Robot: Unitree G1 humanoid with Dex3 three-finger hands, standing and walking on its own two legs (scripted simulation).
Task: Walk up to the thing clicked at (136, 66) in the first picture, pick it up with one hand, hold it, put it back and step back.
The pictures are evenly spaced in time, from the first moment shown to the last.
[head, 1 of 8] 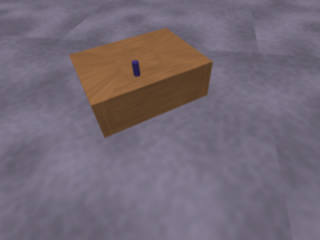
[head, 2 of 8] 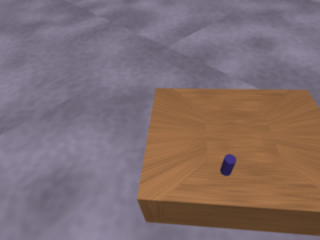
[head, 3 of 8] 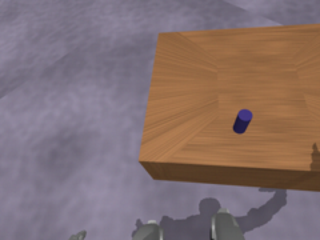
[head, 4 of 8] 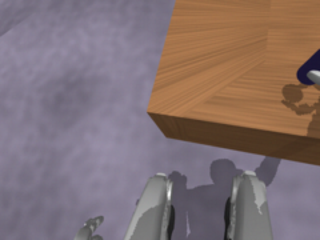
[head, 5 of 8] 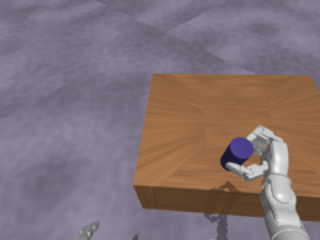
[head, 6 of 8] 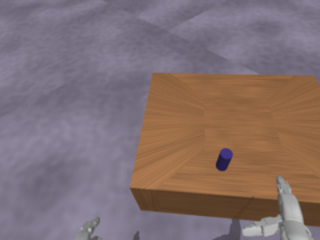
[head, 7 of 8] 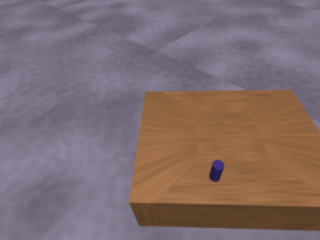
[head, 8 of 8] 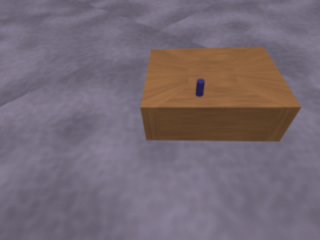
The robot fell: no
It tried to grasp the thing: yes
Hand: right
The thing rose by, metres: 0.36
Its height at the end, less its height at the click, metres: +0.00
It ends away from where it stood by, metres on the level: 0.03
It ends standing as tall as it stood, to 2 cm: yes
